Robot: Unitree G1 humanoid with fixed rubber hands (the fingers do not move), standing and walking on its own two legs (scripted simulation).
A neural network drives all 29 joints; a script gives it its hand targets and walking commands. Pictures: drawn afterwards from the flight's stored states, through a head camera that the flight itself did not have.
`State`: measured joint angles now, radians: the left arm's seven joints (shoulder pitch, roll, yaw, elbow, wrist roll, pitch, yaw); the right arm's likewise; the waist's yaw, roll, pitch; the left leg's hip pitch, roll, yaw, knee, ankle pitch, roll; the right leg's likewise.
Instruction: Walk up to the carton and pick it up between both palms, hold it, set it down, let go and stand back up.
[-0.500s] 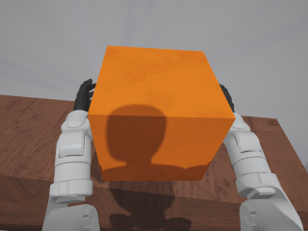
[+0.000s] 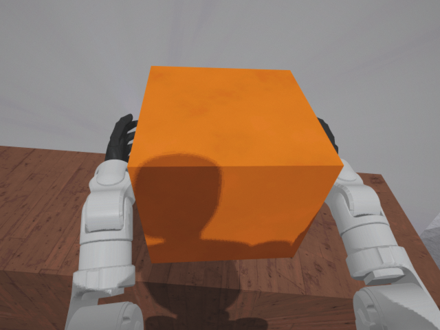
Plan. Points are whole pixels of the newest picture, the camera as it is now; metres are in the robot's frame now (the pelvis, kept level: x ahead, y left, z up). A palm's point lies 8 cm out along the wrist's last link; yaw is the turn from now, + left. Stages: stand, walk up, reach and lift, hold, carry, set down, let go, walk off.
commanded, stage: reach and lift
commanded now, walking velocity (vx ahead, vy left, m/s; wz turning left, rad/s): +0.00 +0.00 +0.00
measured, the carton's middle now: (223, 163) +0.38 -0.01 +0.16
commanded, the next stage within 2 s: hold in 0.24 s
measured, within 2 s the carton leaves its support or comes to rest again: neither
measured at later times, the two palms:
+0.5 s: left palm (106, 152) +0.35 +0.18 +0.21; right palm (321, 148) +0.35 -0.17 +0.21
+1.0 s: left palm (101, 146) +0.35 +0.19 +0.23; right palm (321, 140) +0.35 -0.17 +0.22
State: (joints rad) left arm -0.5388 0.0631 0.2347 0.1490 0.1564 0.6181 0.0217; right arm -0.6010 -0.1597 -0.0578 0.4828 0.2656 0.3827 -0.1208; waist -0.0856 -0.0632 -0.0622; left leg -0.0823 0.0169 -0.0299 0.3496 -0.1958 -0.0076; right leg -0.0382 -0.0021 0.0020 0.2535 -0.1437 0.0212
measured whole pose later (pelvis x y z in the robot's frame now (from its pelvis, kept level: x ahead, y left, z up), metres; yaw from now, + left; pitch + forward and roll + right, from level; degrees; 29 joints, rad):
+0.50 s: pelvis -0.01 -0.01 +0.00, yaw +1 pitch -5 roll -1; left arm -0.61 0.08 0.29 0.17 0.15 0.67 -0.02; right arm -0.68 -0.14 -0.08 0.50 0.24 0.45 -0.13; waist -0.07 -0.04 -0.08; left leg -0.08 0.02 -0.05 0.34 -0.18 -0.02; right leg -0.04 0.00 -0.01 0.26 -0.14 0.01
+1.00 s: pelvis -0.01 -0.01 +0.00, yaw +1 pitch -4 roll -1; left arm -0.67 0.10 0.28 0.22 0.17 0.71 -0.01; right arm -0.75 -0.16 -0.08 0.58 0.26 0.46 -0.13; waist -0.06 -0.05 -0.11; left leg -0.10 0.02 -0.05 0.34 -0.17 -0.02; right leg -0.06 0.00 -0.01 0.26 -0.13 0.01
